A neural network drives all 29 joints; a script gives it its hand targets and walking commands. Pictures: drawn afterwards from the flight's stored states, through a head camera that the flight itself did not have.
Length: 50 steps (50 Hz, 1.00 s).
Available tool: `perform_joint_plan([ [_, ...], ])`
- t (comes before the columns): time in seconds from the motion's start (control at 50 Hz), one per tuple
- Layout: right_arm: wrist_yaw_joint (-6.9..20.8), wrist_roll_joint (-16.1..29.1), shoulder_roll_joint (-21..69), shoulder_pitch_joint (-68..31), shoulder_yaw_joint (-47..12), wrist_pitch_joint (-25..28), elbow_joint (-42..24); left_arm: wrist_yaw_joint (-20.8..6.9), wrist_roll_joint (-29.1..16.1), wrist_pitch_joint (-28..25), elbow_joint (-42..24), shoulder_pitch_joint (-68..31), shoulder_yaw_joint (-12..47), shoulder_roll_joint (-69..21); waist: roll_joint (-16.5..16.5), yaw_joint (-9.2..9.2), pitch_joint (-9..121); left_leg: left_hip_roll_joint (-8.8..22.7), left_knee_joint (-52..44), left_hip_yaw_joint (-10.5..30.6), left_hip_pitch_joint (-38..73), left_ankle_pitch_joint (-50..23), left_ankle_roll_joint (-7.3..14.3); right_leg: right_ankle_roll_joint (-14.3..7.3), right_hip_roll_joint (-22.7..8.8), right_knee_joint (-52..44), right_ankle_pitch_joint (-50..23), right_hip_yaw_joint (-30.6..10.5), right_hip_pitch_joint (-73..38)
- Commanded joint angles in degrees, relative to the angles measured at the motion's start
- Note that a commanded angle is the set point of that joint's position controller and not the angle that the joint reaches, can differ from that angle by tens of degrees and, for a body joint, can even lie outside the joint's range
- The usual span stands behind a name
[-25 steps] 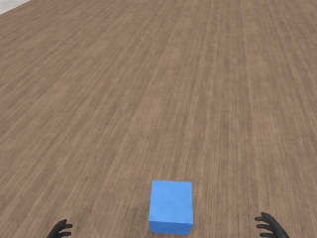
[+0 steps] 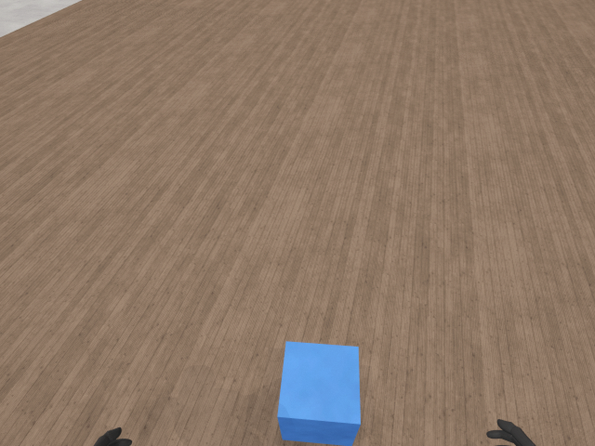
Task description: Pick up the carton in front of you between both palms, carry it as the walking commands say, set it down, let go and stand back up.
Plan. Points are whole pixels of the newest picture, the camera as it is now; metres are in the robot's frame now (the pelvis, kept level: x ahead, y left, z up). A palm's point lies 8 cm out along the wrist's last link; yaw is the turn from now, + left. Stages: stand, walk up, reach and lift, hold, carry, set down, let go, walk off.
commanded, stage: stand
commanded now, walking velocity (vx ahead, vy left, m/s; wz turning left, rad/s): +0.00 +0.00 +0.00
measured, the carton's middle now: (319, 394) +0.39 -0.03 -0.65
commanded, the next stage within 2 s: none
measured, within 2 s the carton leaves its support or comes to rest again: neither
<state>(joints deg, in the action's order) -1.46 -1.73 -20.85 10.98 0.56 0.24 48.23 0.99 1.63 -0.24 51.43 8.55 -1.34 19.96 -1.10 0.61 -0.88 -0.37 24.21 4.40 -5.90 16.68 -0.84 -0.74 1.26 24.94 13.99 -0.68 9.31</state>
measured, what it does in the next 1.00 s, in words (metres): stands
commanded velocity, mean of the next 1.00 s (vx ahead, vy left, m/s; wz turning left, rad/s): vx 0.00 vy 0.00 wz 0.00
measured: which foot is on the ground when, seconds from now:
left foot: down 0.00-1.00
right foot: down 0.00-1.00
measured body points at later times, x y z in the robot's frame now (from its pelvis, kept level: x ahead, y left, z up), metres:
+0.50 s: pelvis -0.02 +0.00 +0.00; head -0.02 +0.00 +0.45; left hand +0.08 +0.31 -0.11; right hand +0.09 -0.30 -0.11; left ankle -0.04 +0.13 -0.74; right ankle -0.01 -0.11 -0.74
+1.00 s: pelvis -0.02 +0.00 +0.00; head -0.02 +0.00 +0.45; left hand +0.08 +0.32 -0.11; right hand +0.08 -0.31 -0.11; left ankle -0.04 +0.13 -0.74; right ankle -0.01 -0.11 -0.74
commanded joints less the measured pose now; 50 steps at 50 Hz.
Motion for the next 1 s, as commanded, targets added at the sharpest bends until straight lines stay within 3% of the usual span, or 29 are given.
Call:
perform_joint_plan([
  [0.0,-0.2,0.0,-8.7,-1.3,1.8,0.8,-2.2,0.1,-0.1,-0.7,-2.0,-2.1,-1.9,9.4,0.8,0.06,1.7,5.0,-3.6,3.5,-2.8,-13.6,1.2,-0.6,-6.3,-3.8,-12.9,-5.7,-2.8],
  [0.38,0.1,0.3,-9.9,-2.1,1.3,1.1,2.7,-0.3,-0.4,-0.8,3.1,-3.0,-1.4,10.8,0.8,0.17,0.4,5.5,-6.1,4.0,-3.3,-9.7,1.6,-0.8,-6.7,-6.0,-8.7,-6.6,-2.6],
  [0.98,0.4,0.8,-10.9,-3.4,1.0,1.2,6.6,-0.4,-0.9,-1.0,6.7,-4.3,-0.8,11.9,0.9,0.0,0.8,6.1,-7.2,3.8,-2.2,-10.7,1.8,-0.9,-7.2,-7.0,-10.3,-7.3,-3.0],
])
